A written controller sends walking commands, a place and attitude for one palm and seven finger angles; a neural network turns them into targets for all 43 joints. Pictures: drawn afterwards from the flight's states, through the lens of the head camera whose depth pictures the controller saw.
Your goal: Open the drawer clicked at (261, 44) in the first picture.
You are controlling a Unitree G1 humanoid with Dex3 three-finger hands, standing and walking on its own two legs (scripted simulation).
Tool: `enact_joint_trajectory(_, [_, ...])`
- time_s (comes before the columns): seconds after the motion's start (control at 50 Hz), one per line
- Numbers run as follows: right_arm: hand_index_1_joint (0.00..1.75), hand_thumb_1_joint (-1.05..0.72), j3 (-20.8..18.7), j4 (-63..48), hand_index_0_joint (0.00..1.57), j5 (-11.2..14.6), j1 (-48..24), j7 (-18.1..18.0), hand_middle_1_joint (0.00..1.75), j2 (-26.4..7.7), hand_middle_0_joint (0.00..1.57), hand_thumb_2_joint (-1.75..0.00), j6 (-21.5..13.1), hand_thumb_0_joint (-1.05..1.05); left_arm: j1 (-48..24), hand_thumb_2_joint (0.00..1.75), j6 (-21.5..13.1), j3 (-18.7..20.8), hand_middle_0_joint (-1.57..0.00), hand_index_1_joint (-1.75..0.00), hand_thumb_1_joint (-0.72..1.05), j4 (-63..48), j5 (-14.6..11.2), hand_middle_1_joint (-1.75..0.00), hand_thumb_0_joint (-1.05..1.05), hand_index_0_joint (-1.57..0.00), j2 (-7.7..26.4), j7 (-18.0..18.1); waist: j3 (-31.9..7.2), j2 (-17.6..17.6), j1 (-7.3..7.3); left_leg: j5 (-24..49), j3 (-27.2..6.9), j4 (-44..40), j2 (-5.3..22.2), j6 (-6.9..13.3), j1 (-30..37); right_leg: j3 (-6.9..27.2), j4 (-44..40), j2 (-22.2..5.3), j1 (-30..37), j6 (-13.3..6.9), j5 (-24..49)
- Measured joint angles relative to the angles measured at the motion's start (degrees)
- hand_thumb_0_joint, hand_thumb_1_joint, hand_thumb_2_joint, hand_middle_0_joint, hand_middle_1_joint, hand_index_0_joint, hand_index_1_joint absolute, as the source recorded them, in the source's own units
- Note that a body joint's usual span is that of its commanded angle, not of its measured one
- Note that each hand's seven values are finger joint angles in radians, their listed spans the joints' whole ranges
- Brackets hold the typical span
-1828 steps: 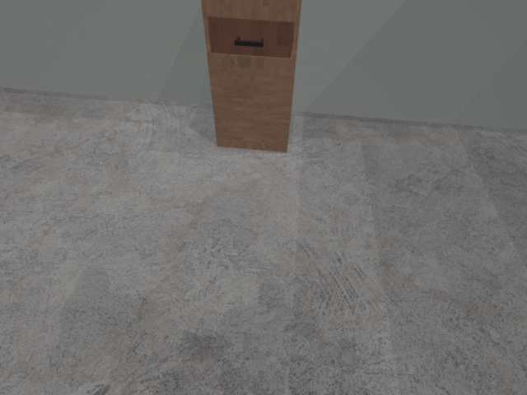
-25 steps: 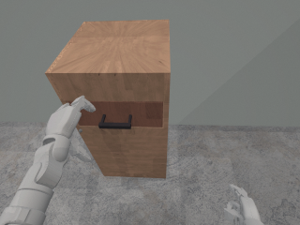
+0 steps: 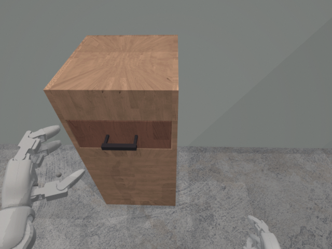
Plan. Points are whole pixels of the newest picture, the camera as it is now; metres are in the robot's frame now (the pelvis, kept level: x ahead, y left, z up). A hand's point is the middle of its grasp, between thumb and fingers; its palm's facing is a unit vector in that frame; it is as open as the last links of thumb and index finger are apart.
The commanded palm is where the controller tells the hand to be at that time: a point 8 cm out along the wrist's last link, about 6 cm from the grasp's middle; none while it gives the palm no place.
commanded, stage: draw the hand back to the body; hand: left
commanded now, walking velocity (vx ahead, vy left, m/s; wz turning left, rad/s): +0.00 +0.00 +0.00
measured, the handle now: (120, 142) +0.51 +0.23 -0.12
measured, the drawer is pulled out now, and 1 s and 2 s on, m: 0.00 0.00 0.00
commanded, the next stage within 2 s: step back with the hand held close in 0.44 s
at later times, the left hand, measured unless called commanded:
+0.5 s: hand (41, 199) +0.16 +0.23 +0.15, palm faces +0.41 -0.85 -0.35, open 7.5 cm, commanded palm +0.11 +0.27 +0.17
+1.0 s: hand (27, 198) +0.16 +0.25 +0.16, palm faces +0.33 -0.83 -0.45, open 7.4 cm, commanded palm +0.09 +0.29 +0.17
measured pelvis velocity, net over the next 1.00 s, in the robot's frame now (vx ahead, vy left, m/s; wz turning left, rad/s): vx -0.03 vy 0.01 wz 0.02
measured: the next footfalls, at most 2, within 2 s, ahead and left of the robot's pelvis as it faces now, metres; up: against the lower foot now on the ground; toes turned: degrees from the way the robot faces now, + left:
left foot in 1.66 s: -0.07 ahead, +0.13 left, +0.00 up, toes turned +4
right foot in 1.96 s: -0.26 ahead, -0.09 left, +0.00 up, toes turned +3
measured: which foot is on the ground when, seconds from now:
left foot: down 0.00-1.00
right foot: down 0.00-1.00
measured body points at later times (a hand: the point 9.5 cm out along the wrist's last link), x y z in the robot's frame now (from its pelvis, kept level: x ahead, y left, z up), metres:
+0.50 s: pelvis -0.02 -0.01 +0.00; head -0.05 -0.03 +0.45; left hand +0.13 +0.27 +0.17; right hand +0.18 -0.21 -0.08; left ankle -0.04 +0.09 -0.74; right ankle -0.02 -0.08 -0.74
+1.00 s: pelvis -0.03 +0.01 -0.01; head -0.02 +0.04 +0.44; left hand +0.13 +0.29 +0.19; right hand +0.15 -0.23 -0.07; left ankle -0.04 +0.09 -0.74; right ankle -0.02 -0.08 -0.74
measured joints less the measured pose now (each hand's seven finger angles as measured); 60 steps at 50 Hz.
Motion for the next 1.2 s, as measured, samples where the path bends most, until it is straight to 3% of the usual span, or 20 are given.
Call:
enact_joint_trajectory(0.2, [0.30, -0.90, -0.53, -0.63, 0.20, 0.19, -1.06, -0.52, 0.30, 0.86, 0.20, -0.90, -1.89, 0.02, 8.87, 0.74, -1.62, 2.47, -0.24, -0.54, 0.52, -7.44, -0.17, -0.53, 0.01, -0.24, 0.90, 0.14, -0.98, 0.44, 0.72, -0.45, -0.22, 1.78, 0.43, -0.45, -0.08, -0.40, 0.86, 0.47, 0.36, -0.39, 0.03])
enact_joint_trajectory(0.44, [0.30, -0.90, 0.41, -0.37, 0.21, -0.33, -1.76, -1.44, 0.30, 1.73, 0.20, -0.90, -3.47, 0.01, 6.50, 0.88, -1.76, 1.43, -0.21, -0.34, 0.83, -5.94, 0.35, -0.33, 0.02, -0.22, -0.63, 1.17, 0.77, 0.23, 1.64, 0.17, -0.97, 2.52, 0.45, -0.84, -0.51, -1.31, 1.27, 0.47, 0.24, -0.73, 0.60])
enact_joint_trajectory(0.56, [0.30, -0.90, 0.37, 0.53, 0.21, -0.43, -0.99, -1.34, 0.30, 1.78, 0.21, -0.90, -3.89, 0.01, 6.60, 0.89, -1.97, 1.75, -0.21, -0.31, 0.87, -6.72, 0.46, -0.31, 0.02, -0.21, -0.01, 1.22, 0.61, 0.05, 1.29, -0.02, -0.79, 2.39, 0.55, -0.94, -0.02, -1.13, 1.39, 0.56, 0.56, -0.84, 0.35])
enact_joint_trajectory(0.7, [0.30, -0.90, -1.52, -1.76, 0.21, -1.32, -0.92, -0.44, 0.30, -0.10, 0.21, -0.90, 0.87, 0.01, 8.39, 0.90, -4.06, 3.65, -0.21, -0.30, 0.88, -8.69, 2.92, -0.30, 0.02, -0.21, -0.77, 2.51, -0.07, 0.48, -2.37, -2.15, -3.09, 8.98, 0.87, -0.92, -8.42, -3.81, 2.90, 1.22, -5.02, -1.04, 0.07])
enact_joint_trajectory(0.8, [0.30, -0.90, -2.68, -2.42, 0.21, -0.87, 0.48, -0.85, 0.30, -0.31, 0.21, -0.90, 3.59, 0.01, 13.08, 0.90, -3.72, 3.17, -0.21, -0.30, 0.89, -11.99, 2.75, -0.30, 0.02, -0.21, -0.26, 3.41, 0.01, -2.54, -3.59, -2.57, -2.77, 10.06, -0.08, -0.44, -10.75, -3.76, 6.03, 0.23, -8.25, -0.55, -1.52])
enact_joint_trajectory(0.88, [0.30, -0.90, -2.61, -3.34, 0.21, -0.22, 1.02, -0.99, 0.30, 0.29, 0.20, -0.90, 3.86, 0.02, 15.15, 0.90, -2.79, 4.87, -0.21, -0.30, 0.88, -15.95, 2.30, -0.30, 0.02, -0.21, 3.13, 3.58, 0.06, -5.02, -3.38, -1.78, -1.72, 8.98, -0.66, -0.15, -10.86, -2.80, 7.07, -0.50, -9.47, 0.14, -1.59])
enact_joint_trajectory(0.98, [0.30, -0.90, -2.03, -4.39, 0.21, -0.26, -0.98, -0.40, 0.30, 1.22, 0.20, -0.90, 3.20, 0.02, 14.19, 0.90, -4.01, 7.50, -0.21, -0.30, 0.88, -19.13, 1.99, -0.30, 0.02, -0.21, 6.48, 3.56, -0.46, -5.68, -3.25, -0.68, -0.41, 8.49, -0.96, 0.38, -11.59, -1.60, 7.54, -0.88, -10.85, 0.78, -0.66])
enact_joint_trajectory(1.1, [0.30, -0.90, -1.18, -5.63, 0.21, -0.16, -3.52, 0.35, 0.30, 2.38, 0.20, -0.90, 3.40, 0.01, 13.30, 0.90, -5.33, 7.45, -0.21, -0.30, 0.89, -17.06, 1.85, -0.30, 0.02, -0.21, 5.72, 2.65, -2.11, -4.53, -3.46, 0.65, 0.65, 8.94, -0.96, 0.87, -13.53, -0.75, 7.73, -0.94, -12.82, 1.31, 1.08])
enact_joint_trajectory(1.2, [0.30, -0.90, -0.49, -6.36, 0.21, -0.08, -2.71, 0.37, 0.30, 2.22, 0.21, -0.90, 3.42, 0.01, 13.69, 0.90, -5.12, 6.52, -0.21, -0.30, 0.89, -14.62, 2.51, -0.30, 0.02, -0.21, 3.89, 2.42, -2.82, -4.14, -2.83, 1.34, 0.52, 10.39, -0.76, 1.06, -15.83, -1.11, 7.79, -0.77, -14.43, 1.49, 2.45])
